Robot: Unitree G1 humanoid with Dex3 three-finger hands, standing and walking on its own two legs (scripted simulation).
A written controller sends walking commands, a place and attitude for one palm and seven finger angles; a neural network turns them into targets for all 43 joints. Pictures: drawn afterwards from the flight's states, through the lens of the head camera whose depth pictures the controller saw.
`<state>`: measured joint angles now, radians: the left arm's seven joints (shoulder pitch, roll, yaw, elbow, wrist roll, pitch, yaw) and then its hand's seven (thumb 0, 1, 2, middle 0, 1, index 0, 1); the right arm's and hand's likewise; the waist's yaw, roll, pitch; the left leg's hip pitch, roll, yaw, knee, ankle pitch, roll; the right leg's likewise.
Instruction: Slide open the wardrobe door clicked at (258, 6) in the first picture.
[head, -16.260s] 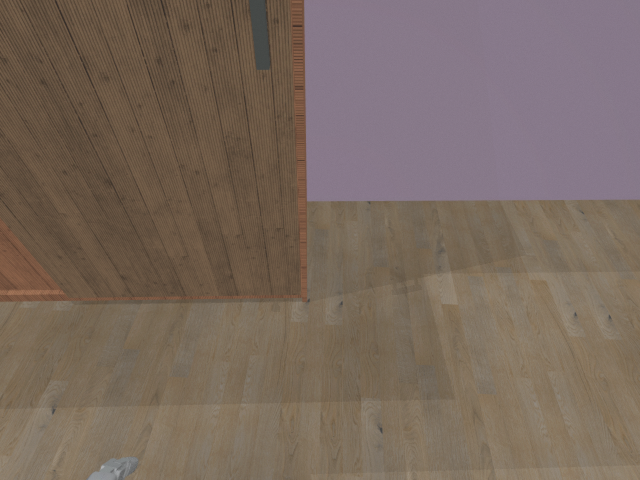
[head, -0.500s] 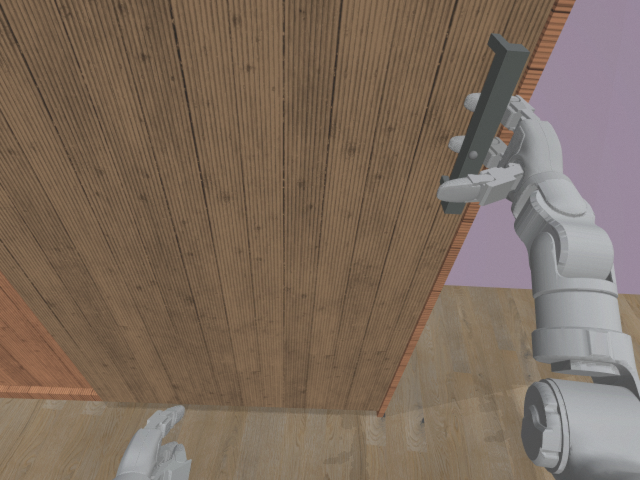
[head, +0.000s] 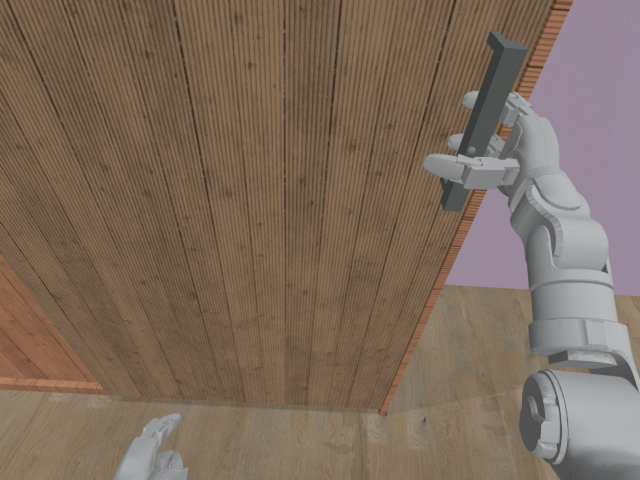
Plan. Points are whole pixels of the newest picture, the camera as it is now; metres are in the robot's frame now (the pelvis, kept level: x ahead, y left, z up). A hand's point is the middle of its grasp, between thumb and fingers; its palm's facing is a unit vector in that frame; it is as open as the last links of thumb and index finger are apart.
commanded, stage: grip the handle and tug to test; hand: right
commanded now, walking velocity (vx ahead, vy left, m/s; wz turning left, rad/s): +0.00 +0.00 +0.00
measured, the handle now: (471, 128) +0.49 -0.14 +0.24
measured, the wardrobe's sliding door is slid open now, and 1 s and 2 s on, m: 0.00 0.00 0.02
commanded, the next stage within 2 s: tug the door sideways, standing still in 1.10 s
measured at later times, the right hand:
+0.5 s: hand (466, 149) +0.43 -0.12 +0.25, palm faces +0.00 +1.00 +0.01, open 6.1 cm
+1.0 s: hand (465, 150) +0.42 -0.12 +0.25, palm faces +0.00 +1.00 +0.00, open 6.1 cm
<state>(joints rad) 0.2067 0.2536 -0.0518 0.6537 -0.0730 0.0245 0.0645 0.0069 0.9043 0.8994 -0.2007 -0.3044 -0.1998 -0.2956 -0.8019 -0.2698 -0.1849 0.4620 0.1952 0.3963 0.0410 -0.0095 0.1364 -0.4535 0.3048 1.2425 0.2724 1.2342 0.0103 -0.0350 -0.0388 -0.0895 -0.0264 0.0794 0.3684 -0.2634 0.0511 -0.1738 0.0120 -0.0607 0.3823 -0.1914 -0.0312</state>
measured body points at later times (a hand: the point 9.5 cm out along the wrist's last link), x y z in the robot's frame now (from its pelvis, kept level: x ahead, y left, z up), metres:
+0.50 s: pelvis +0.00 +0.00 +0.00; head -0.02 +0.01 +0.45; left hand +0.15 +0.24 -0.10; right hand +0.42 -0.18 +0.25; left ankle -0.04 +0.08 -0.74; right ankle +0.01 -0.10 -0.74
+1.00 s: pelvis +0.01 +0.01 +0.00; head -0.01 +0.03 +0.45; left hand +0.16 +0.25 -0.10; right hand +0.42 -0.18 +0.25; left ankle -0.04 +0.08 -0.74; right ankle +0.01 -0.10 -0.74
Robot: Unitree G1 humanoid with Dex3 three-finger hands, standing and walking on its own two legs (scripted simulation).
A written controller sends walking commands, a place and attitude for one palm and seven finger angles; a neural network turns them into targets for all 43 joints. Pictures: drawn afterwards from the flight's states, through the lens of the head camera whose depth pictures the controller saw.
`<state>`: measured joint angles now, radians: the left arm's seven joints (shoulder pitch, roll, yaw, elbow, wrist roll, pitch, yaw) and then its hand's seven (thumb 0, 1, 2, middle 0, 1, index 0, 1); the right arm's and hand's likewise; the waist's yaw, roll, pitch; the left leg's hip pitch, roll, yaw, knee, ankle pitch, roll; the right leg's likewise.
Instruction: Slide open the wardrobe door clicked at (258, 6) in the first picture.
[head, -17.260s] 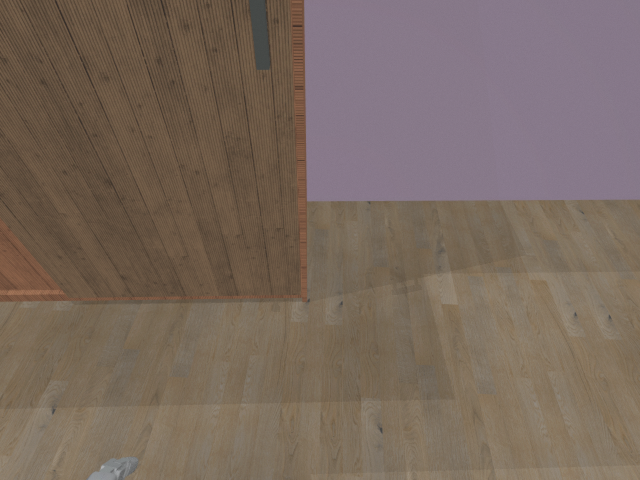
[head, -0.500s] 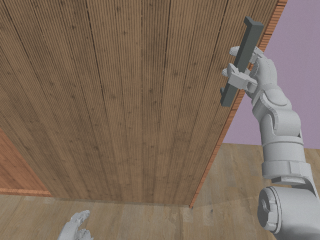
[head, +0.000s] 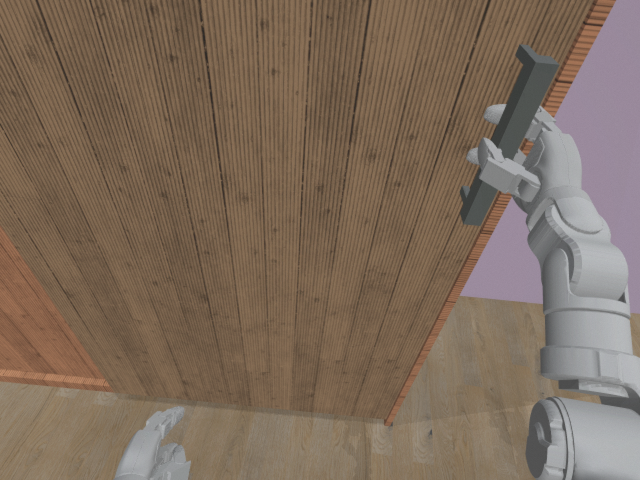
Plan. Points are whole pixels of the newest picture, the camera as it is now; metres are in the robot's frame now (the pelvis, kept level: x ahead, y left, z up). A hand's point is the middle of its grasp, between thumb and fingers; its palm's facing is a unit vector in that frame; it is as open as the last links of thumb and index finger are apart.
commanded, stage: grip the handle and tug to test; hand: right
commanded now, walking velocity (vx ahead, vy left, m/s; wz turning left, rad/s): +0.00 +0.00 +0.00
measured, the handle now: (495, 142) +0.47 -0.16 +0.24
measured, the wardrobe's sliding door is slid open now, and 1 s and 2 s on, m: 0.00 0.02 0.12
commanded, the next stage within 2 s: tug the door sideways, standing still in 0.10 s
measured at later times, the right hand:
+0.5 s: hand (489, 163) +0.41 -0.14 +0.25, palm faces +0.05 +1.00 -0.02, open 6.0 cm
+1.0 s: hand (469, 163) +0.41 -0.12 +0.25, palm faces +0.06 +1.00 -0.06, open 6.1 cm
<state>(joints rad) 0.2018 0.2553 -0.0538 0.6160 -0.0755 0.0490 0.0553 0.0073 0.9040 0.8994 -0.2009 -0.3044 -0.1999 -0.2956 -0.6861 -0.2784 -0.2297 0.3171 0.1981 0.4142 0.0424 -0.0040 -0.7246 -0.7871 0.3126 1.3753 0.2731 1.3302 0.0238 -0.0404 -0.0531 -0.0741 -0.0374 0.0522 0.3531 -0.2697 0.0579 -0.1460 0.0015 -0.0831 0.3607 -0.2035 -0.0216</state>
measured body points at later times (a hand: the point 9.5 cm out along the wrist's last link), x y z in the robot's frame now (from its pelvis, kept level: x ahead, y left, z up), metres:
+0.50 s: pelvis +0.03 +0.00 +0.00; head +0.02 +0.02 +0.45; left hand +0.24 +0.21 -0.09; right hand +0.40 -0.19 +0.25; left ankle -0.05 +0.08 -0.74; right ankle -0.01 -0.11 -0.74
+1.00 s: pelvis -0.01 -0.01 -0.01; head -0.02 +0.00 +0.44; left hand +0.17 +0.19 -0.12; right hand +0.40 -0.17 +0.25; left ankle -0.05 +0.08 -0.75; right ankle -0.01 -0.11 -0.75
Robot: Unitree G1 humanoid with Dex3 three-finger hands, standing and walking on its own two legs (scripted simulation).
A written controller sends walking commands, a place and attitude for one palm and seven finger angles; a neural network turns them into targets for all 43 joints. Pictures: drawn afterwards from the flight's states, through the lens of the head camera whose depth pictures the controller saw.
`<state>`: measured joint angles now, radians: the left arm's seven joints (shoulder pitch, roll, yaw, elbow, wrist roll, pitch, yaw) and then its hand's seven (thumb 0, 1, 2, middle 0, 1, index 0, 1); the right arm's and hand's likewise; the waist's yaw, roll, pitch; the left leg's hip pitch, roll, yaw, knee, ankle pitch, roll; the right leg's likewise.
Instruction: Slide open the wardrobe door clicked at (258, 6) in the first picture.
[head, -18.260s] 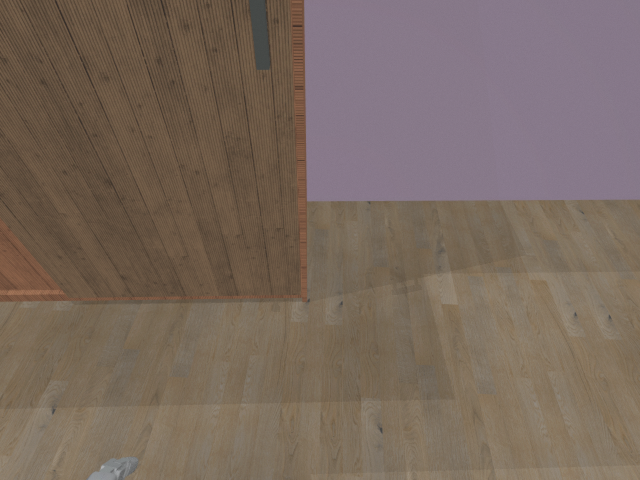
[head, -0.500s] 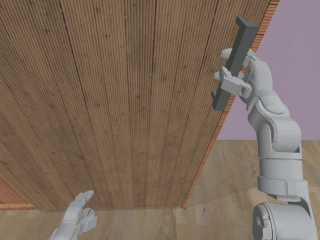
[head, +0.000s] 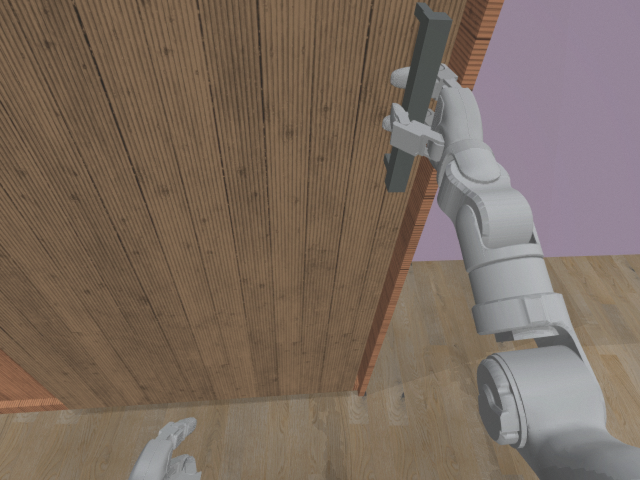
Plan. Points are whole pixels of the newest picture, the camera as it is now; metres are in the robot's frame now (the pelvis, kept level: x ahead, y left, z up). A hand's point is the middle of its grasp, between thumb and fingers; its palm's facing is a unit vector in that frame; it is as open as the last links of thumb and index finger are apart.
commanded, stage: step sideways, sliding the door along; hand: right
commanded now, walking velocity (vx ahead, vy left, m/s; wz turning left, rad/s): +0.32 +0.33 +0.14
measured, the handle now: (407, 106) +0.49 -0.08 +0.25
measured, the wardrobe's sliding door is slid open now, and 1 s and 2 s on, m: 0.02 0.12 0.54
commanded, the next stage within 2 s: none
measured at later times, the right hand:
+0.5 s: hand (367, 130) +0.45 -0.03 +0.24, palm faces +0.12 +0.99 -0.05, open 6.1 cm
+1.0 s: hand (308, 130) +0.45 +0.04 +0.23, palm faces +0.35 +0.93 -0.13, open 6.6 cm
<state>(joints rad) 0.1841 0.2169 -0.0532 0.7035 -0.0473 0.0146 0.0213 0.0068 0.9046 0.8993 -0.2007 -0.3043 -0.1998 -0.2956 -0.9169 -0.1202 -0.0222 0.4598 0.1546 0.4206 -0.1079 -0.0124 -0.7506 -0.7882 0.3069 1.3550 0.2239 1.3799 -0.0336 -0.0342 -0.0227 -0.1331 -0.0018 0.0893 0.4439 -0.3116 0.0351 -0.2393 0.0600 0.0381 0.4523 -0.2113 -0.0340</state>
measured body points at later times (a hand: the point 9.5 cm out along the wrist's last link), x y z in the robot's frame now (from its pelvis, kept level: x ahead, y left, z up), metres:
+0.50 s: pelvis +0.00 +0.10 -0.02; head +0.06 +0.10 +0.43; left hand +0.13 +0.35 -0.14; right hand +0.43 -0.08 +0.24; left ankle +0.01 +0.20 -0.74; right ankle +0.00 -0.03 -0.69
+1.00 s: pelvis +0.06 +0.27 -0.03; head +0.16 +0.26 +0.41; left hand +0.32 +0.40 -0.13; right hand +0.43 -0.01 +0.24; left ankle +0.10 +0.41 -0.74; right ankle +0.04 +0.01 -0.73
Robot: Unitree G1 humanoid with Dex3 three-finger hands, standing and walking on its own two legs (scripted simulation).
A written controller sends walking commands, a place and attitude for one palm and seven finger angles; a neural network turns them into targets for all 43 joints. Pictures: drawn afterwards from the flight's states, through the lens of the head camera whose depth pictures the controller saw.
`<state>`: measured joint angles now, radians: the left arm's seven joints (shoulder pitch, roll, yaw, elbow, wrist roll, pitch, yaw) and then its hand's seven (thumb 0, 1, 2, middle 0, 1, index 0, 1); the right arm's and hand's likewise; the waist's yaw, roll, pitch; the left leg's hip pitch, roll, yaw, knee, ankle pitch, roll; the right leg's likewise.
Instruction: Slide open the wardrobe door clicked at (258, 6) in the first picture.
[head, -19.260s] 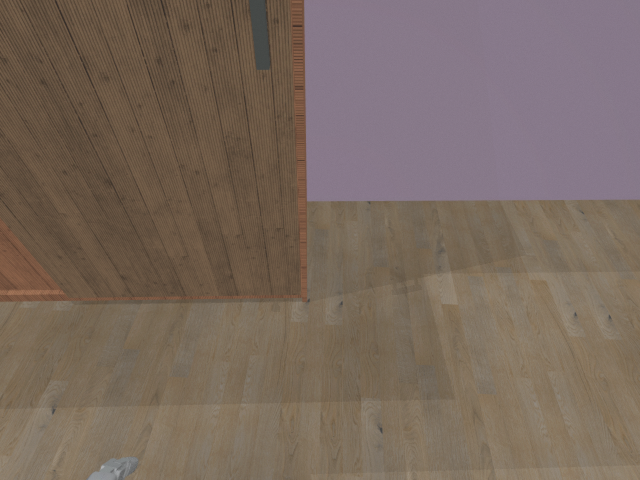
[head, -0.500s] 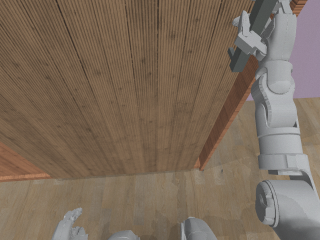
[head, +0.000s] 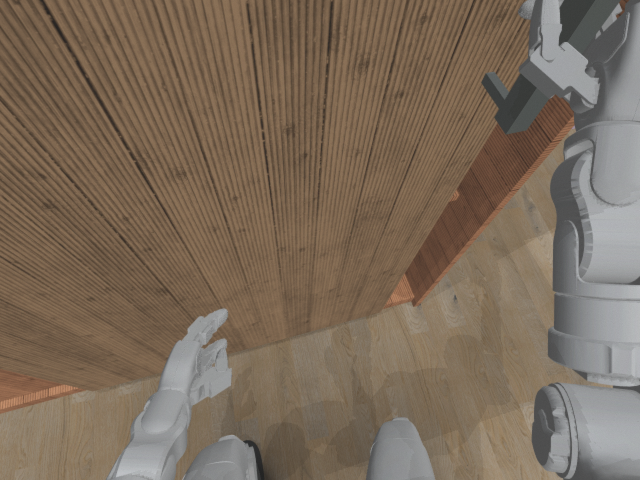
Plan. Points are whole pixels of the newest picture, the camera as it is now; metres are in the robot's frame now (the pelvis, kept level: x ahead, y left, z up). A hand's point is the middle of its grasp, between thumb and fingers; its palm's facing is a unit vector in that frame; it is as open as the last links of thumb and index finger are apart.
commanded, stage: step sideways, sliding the door along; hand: right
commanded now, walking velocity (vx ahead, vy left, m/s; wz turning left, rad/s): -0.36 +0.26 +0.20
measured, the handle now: (561, 1) +0.44 -0.23 +0.28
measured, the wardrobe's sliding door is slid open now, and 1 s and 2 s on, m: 0.12 0.54 0.66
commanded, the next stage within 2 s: stop walking and hold the door there in 1.64 s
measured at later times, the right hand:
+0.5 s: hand (322, 86) +0.37 -0.03 +0.26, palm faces +0.15 +0.99 -0.04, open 6.7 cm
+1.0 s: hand out of the picture +0.33 +0.19 +0.26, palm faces -0.18 +0.98 -0.08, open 7.5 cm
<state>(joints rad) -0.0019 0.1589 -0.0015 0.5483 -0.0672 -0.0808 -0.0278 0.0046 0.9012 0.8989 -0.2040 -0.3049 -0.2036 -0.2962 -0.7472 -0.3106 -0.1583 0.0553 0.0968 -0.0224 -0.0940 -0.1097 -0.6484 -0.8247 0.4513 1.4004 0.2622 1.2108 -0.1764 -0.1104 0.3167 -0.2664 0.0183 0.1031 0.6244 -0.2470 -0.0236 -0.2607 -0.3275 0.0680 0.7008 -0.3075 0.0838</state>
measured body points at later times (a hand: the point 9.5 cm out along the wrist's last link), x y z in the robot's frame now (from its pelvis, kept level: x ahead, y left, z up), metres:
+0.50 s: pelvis +0.01 +0.12 +0.03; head +0.10 +0.10 +0.46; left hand +0.23 +0.30 -0.06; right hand +0.36 -0.09 +0.26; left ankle +0.04 +0.29 -0.67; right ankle +0.02 -0.08 -0.71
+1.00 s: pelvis -0.05 +0.24 +0.03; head +0.04 +0.23 +0.47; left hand +0.11 +0.49 -0.06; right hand +0.33 +0.14 +0.26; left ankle -0.04 +0.40 -0.63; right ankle -0.02 +0.10 -0.71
